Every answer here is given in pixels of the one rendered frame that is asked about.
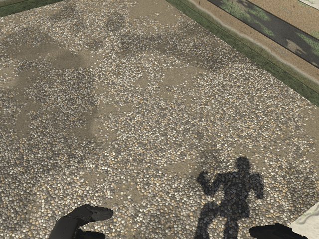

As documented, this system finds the robot left hand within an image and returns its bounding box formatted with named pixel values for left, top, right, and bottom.
left=48, top=203, right=114, bottom=239

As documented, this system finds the robot right hand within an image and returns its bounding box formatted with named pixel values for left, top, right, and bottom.
left=249, top=222, right=308, bottom=239

